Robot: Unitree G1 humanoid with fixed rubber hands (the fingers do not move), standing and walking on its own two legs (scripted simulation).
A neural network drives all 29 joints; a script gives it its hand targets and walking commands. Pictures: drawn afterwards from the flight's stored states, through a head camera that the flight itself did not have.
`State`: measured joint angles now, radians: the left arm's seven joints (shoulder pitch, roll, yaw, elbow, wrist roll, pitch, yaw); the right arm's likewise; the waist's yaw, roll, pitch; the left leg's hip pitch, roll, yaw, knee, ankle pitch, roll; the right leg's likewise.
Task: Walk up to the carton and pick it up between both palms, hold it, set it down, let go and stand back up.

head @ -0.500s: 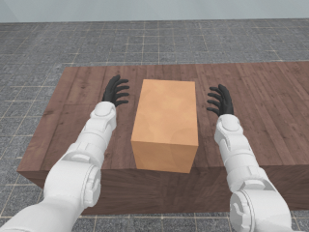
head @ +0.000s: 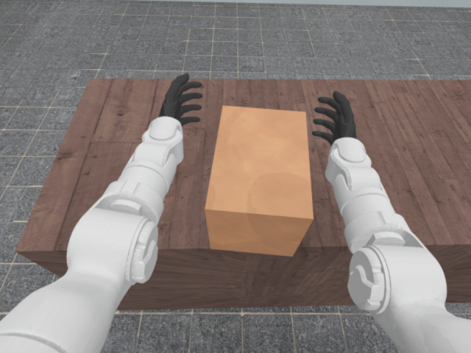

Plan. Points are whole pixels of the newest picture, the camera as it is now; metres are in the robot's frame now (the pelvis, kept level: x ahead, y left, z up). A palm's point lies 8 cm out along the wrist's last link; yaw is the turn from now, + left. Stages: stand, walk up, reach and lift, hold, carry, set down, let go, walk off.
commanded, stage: reach and lift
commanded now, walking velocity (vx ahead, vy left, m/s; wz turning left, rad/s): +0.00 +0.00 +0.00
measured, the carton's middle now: (257, 181) +0.44 -0.08 -0.02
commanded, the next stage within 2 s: none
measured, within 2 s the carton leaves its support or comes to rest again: neither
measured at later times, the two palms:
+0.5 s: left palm (185, 148) +0.48 +0.06 +0.06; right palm (341, 164) +0.42 -0.23 +0.04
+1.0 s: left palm (180, 153) +0.50 +0.07 +0.02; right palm (323, 165) +0.44 -0.21 +0.01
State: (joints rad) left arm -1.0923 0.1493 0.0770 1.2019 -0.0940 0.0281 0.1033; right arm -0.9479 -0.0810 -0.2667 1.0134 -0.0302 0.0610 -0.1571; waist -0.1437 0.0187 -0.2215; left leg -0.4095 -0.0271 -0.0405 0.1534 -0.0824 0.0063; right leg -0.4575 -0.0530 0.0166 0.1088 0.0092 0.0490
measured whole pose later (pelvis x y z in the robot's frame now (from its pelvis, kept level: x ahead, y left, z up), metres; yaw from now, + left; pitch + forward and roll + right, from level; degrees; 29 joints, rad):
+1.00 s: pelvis +0.01 -0.01 -0.01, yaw +0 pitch +35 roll +1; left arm -0.99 0.13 0.10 1.22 0.00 -0.28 0.04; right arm -0.90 -0.05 -0.36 1.12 -0.11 -0.26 -0.13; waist -0.13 0.01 -0.32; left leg -0.68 -0.01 -0.03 0.13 -0.05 -0.01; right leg -0.73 -0.04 0.01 0.08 0.05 0.03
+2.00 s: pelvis +0.01 -0.02 -0.01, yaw -1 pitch +34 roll +1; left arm -1.00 -0.01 0.50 1.16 0.36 -0.24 0.06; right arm -0.86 0.10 -0.61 0.97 -0.41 -0.23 -0.15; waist -0.09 0.01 -0.31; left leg -0.59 0.00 -0.01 -0.02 0.02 -0.01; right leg -0.64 -0.03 -0.01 -0.09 0.14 0.01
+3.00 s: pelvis -0.01 -0.01 +0.00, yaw -2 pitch +13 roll +0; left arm -0.92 -0.05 0.42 0.91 0.31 0.12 0.03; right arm -0.80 0.12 -0.50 0.69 -0.36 0.21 -0.11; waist -0.09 0.01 -0.22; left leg -0.18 0.00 0.01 -0.07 0.02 0.00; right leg -0.25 -0.03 -0.02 -0.09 0.12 0.01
